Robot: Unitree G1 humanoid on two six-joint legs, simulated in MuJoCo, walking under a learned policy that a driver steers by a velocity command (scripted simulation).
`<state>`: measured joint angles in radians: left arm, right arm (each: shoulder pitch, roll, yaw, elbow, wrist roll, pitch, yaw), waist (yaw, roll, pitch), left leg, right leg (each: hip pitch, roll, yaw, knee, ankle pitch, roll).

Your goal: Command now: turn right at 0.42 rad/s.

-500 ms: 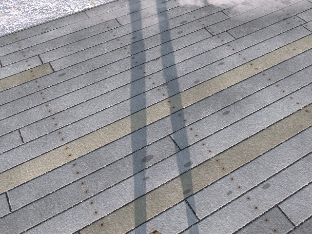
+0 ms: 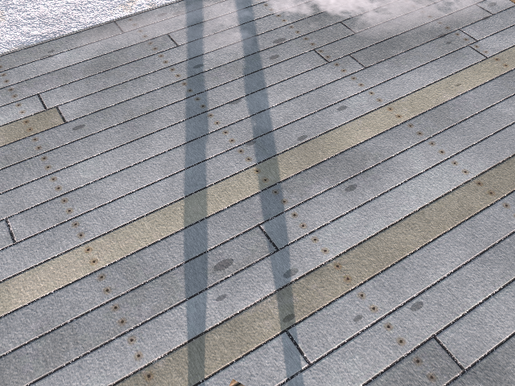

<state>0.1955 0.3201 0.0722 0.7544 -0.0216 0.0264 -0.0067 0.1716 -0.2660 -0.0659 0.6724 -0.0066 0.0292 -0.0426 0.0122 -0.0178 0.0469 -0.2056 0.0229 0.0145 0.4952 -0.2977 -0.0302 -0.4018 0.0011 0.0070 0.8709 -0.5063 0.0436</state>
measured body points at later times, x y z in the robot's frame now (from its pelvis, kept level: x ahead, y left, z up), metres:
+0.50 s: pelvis +0.09 -0.05 +0.01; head +0.11 -0.08 +0.46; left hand +0.19 +0.23 -0.08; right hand +0.22 -0.36 -0.08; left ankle +0.28 +0.09 -0.69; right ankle -0.01 -0.11 -0.74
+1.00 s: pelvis +0.30 -0.06 +0.01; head +0.35 -0.06 +0.46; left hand +0.54 +0.16 -0.08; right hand +0.31 -0.37 -0.10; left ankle +0.31 +0.04 -0.74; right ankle +0.36 -0.22 -0.70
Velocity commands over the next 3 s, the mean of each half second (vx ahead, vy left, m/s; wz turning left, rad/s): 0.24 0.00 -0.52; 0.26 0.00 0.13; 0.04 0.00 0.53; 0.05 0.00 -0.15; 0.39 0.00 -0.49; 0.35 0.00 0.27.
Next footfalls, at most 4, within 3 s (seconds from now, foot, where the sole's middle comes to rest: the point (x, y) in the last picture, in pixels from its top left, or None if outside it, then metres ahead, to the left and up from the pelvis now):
0.14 right None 0.03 -0.12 -0.77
0.64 left None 0.35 0.03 -0.77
1.10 right None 0.42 -0.21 -0.77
1.54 left None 0.38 0.05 -0.77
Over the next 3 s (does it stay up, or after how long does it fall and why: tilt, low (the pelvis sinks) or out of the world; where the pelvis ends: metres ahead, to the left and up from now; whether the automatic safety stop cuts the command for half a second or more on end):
stays up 0.81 -0.19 0.00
